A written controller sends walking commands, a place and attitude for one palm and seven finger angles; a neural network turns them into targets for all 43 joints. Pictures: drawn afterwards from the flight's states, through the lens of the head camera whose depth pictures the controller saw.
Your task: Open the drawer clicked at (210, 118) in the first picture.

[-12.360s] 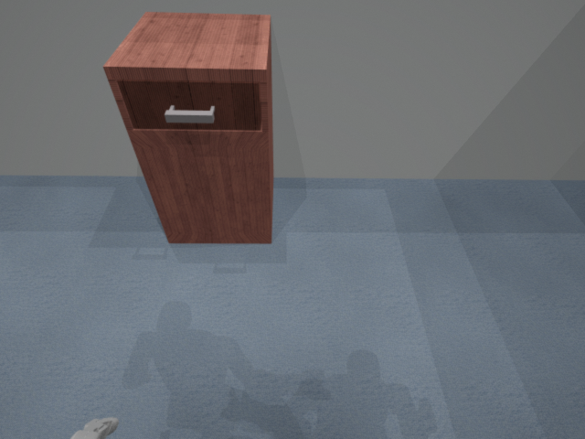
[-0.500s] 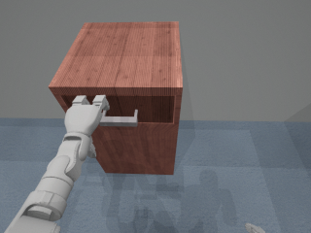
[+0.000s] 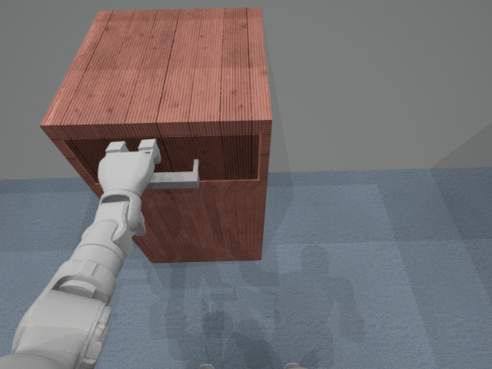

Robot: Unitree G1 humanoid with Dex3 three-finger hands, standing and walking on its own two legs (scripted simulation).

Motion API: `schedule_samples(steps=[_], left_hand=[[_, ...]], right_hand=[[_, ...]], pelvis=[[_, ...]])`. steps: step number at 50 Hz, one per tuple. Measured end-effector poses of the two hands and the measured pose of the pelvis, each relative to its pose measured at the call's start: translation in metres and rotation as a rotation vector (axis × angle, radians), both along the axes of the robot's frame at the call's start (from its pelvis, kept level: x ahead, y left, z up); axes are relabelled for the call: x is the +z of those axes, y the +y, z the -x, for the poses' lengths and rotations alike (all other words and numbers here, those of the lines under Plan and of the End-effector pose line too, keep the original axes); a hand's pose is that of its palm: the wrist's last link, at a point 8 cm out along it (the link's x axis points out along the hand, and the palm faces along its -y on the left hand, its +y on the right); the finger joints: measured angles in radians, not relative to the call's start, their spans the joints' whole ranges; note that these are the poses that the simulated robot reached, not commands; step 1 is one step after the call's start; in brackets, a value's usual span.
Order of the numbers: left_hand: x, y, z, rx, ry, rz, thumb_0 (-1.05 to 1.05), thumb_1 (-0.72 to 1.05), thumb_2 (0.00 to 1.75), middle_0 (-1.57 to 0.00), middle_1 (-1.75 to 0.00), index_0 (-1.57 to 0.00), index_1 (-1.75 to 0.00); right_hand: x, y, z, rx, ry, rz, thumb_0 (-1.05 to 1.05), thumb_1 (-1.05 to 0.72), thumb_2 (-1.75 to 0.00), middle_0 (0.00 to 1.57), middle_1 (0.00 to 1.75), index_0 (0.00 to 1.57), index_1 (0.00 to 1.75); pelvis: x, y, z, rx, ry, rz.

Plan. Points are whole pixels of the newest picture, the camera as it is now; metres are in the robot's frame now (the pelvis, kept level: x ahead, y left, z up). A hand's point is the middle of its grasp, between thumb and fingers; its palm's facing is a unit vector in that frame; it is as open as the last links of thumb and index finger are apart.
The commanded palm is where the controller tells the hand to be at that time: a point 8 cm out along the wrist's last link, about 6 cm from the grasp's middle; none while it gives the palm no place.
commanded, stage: move the hooked fingers above the handle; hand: left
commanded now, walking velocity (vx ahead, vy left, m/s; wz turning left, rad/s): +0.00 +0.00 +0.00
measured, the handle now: (168, 172) +0.52 +0.18 -0.07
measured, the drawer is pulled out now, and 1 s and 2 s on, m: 0.00 0.00 0.00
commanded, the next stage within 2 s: none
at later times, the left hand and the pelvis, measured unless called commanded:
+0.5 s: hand (151, 186) +0.45 +0.19 -0.02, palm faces -0.13 -0.03 -0.99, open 13.8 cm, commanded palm +0.45 +0.17 +0.05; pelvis -0.01 +0.02 -0.01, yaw -1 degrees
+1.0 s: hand (150, 182) +0.46 +0.19 -0.01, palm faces -0.17 -0.01 -0.99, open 13.8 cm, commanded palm +0.44 +0.17 +0.04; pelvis -0.01 +0.01 -0.01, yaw -1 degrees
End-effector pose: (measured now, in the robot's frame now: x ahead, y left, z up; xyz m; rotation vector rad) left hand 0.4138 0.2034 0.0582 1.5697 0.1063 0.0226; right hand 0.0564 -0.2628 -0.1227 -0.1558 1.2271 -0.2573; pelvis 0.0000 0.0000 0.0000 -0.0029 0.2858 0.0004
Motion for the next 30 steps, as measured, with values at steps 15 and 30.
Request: schedule_samples(steps=[15, 30], left_hand=[[-0.007, -0.031, -0.035, -0.073, -0.119, 0.024, 0.0, -0.49, 0.3, -0.32, -1.2, -0.32, -1.2], [-0.008, -0.046, -0.025, -0.207, -0.028, 0.077, 0.0, -0.49, 0.3, -0.32, -1.2, -0.32, -1.2]], right_hand=[[-0.015, 0.007, 0.049, -0.057, 0.09, 0.018, 0.01, -0.91, -0.9, 0.2, 0.3, 0.2, 0.3], [-0.007, 0.019, 0.052, -0.038, 0.1, 0.037, 0.01, -0.91, -0.9, 0.2, 0.3, 0.2, 0.3]], pelvis=[[-0.019, 0.012, 0.009, -0.013, 0.071, 0.012], [-0.014, 0.017, 0.006, 0.008, 0.05, 0.022]])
